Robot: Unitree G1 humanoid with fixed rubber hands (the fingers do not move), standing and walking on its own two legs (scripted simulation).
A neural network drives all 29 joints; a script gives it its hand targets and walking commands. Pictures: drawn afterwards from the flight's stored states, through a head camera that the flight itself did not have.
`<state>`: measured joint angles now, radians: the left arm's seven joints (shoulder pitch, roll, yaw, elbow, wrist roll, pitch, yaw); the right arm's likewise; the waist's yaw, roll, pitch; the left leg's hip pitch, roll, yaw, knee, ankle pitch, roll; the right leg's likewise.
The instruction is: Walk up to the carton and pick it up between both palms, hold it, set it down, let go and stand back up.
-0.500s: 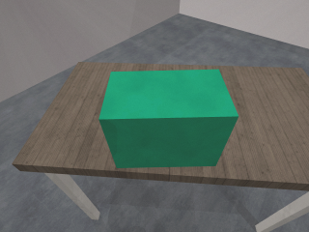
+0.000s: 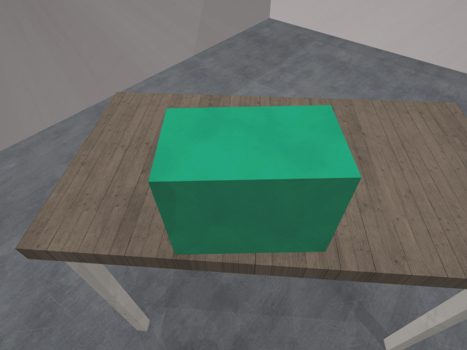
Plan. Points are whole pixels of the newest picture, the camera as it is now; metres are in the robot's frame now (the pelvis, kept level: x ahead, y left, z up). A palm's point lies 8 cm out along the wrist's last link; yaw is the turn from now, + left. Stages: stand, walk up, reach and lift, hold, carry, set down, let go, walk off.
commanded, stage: stand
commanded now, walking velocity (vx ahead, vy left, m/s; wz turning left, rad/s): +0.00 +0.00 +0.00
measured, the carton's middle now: (249, 183) +0.40 +0.01 +0.08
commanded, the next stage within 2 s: none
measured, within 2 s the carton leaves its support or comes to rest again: neither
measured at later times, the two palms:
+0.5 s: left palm out of the picture -0.01 +0.23 -0.14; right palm out of the picture +0.01 -0.23 -0.14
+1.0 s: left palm out of the picture -0.02 +0.23 -0.14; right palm out of the picture +0.00 -0.22 -0.14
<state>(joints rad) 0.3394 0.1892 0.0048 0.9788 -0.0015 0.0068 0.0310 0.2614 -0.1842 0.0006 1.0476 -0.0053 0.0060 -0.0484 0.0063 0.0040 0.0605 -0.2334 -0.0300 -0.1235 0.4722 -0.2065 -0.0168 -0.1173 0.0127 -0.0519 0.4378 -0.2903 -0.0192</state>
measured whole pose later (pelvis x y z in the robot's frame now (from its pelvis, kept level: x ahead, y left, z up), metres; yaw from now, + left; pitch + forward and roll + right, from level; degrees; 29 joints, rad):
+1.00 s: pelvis -0.01 +0.00 +0.00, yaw -1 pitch -2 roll +0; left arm 0.34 0.16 0.01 1.03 0.00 0.00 0.04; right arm 0.26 -0.16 0.00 1.08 -0.01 0.00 -0.05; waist 0.00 0.01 0.05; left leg -0.23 -0.03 -0.11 0.46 -0.19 -0.01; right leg -0.12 0.01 -0.04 0.43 -0.28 -0.01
